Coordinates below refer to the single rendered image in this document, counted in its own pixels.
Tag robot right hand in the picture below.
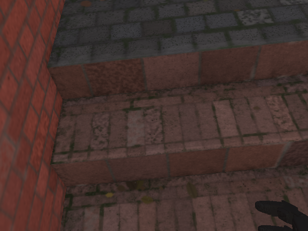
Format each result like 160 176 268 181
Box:
255 200 308 231

